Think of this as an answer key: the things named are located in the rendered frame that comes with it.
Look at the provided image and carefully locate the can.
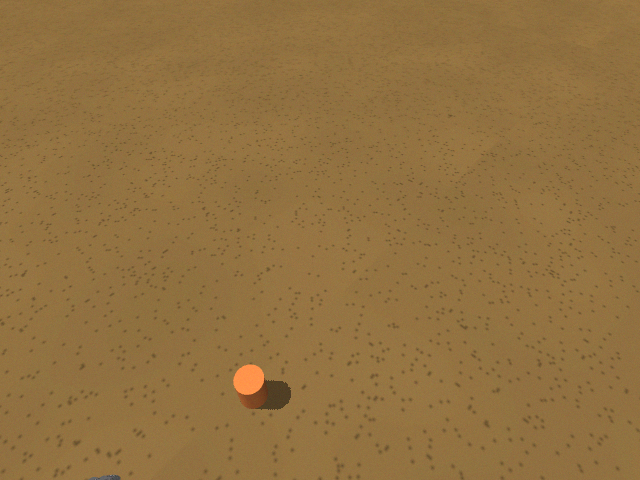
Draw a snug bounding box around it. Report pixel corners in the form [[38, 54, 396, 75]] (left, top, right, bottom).
[[233, 365, 268, 409]]

